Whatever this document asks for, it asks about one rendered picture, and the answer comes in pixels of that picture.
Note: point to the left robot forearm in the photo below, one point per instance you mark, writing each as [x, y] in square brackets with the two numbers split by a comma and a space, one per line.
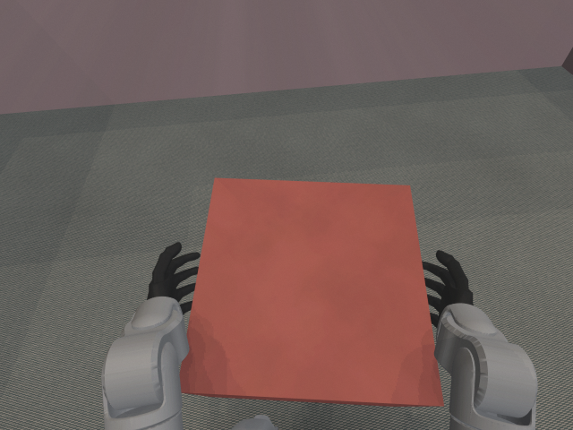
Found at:
[140, 377]

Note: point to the robot right hand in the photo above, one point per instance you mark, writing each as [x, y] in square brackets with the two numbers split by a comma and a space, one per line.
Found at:
[455, 289]

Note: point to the robot left shin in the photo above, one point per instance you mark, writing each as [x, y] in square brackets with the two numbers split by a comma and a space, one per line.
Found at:
[263, 417]

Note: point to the right robot forearm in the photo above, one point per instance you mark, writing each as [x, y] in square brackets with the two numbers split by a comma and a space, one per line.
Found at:
[493, 382]

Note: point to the carton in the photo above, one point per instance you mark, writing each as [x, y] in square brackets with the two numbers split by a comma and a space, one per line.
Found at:
[311, 292]

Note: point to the robot left hand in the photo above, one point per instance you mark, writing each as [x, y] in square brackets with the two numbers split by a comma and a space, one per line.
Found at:
[164, 281]

